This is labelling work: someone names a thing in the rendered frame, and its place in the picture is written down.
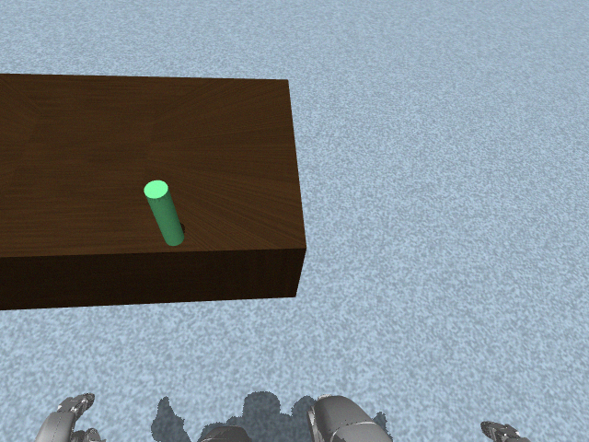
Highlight right robot hand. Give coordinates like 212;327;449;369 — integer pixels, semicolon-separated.
480;421;531;442

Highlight left robot hand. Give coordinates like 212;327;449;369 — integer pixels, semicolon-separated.
34;393;106;442

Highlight can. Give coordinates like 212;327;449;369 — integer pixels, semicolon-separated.
144;180;184;246

